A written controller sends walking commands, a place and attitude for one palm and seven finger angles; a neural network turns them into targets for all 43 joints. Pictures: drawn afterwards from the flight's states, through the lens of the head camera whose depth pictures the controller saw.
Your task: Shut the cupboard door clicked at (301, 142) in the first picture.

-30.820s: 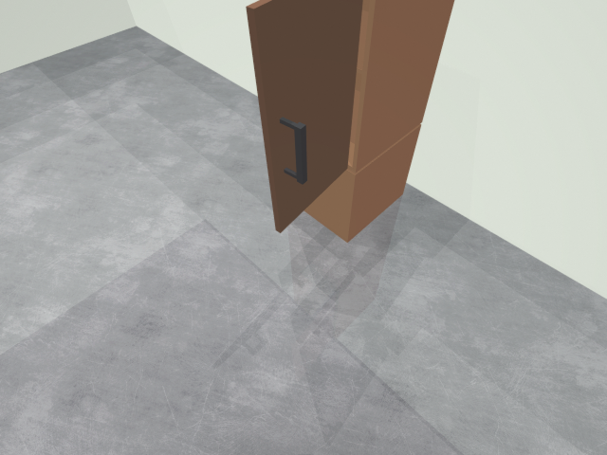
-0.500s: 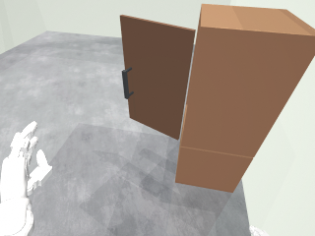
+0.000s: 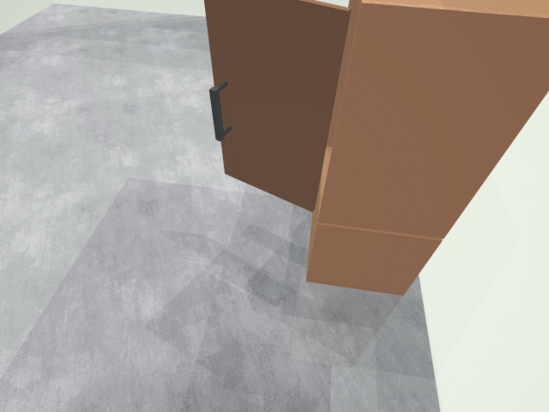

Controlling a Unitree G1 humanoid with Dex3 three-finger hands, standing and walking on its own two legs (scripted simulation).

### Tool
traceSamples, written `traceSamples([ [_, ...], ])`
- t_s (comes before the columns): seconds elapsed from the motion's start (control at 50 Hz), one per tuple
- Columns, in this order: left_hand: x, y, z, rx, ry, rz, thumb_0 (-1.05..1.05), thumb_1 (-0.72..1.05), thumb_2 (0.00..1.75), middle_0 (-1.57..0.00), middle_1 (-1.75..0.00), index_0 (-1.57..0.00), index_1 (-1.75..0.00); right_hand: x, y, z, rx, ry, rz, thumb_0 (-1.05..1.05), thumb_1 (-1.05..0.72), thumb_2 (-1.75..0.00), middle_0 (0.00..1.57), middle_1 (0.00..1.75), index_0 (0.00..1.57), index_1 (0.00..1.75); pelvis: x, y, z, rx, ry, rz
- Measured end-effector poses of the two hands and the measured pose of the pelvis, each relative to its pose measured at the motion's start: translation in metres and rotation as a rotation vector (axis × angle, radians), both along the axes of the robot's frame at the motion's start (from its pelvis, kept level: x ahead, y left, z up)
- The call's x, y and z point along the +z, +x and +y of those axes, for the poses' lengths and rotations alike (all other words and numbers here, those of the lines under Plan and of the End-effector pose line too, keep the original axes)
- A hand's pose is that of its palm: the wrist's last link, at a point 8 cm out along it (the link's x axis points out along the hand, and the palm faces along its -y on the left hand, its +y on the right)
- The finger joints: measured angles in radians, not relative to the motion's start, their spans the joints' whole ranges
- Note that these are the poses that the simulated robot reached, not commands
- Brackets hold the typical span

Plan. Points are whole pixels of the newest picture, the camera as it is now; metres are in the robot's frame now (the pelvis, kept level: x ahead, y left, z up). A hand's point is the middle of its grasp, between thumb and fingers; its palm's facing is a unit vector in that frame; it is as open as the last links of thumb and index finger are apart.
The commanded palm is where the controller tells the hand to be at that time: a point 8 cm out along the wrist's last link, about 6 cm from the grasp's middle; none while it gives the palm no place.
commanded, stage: let the arm hang, fingers relaxed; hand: left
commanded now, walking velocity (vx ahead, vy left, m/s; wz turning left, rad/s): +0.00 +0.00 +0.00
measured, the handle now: (221, 112) +0.86 +0.19 -0.06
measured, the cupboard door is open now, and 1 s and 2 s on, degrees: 69 69 69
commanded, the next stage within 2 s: look to check the result in 0.56 s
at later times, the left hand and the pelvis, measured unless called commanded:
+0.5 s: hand out of the picture -0.05 +0.16 -0.17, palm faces +0.02 -0.99 -0.15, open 7.3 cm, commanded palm none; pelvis -0.01 +0.00 +0.00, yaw -1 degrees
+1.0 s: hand out of the picture -0.03 +0.14 -0.18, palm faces +0.04 -0.99 -0.16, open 7.3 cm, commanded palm none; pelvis +0.01 -0.01 +0.00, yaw -1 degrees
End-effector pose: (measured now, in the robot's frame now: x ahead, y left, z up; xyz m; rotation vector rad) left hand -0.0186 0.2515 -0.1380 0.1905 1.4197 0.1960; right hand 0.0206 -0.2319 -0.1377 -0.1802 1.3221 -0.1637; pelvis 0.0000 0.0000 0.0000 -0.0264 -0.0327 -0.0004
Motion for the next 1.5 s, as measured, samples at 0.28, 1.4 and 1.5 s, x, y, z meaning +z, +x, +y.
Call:
traceSamples([
  [0.28, -0.003, -0.039, -0.018, 0.017, -0.058, 0.086, 0.01, 0.91, 0.89, -0.2, -0.3, -0.2, -0.3, -0.003, -0.034, 0.017, -0.05, 0.029, 0.056, 0.0, -0.91, -0.9, 0.2, 0.29, 0.2, 0.3, 0.004, -0.006, 0.009, -0.021, 0.02, -0.006],
  [1.4, -0.016, 0.01, -0.049, 0.076, -0.071, 0.034, 0.0, 0.91, 0.89, -0.2, -0.3, -0.2, -0.3, -0.011, -0.001, -0.002, -0.02, 0.021, 0.111, 0.0, -0.92, -0.9, 0.2, 0.29, 0.2, 0.3, -0.006, 0.022, -0.012, 0.035, 0.011, 0.013],
  [1.5, -0.034, 0.016, -0.028, 0.126, -0.059, -0.007, 0.0, 0.91, 0.89, -0.2, -0.3, -0.21, -0.3, -0.017, 0.024, -0.001, 0.037, -0.014, 0.102, 0.0, -0.91, -0.9, 0.2, 0.29, 0.2, 0.3, -0.02, 0.028, 0.0, 0.109, 0.002, -0.003],
])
